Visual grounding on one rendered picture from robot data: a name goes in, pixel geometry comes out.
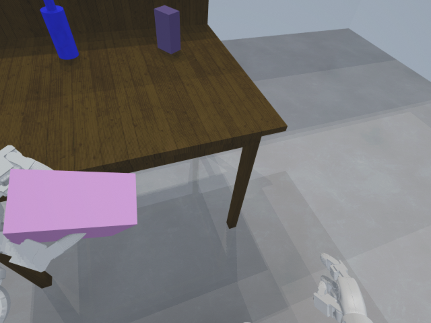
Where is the sponge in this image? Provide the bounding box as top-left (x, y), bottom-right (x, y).
top-left (3, 169), bottom-right (137, 244)

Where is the table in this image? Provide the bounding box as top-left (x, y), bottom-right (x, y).
top-left (0, 0), bottom-right (288, 288)

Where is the robot left hand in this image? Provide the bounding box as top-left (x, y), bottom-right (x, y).
top-left (0, 145), bottom-right (86, 272)

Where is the robot right hand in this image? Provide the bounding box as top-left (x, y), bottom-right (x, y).
top-left (314, 253), bottom-right (367, 323)

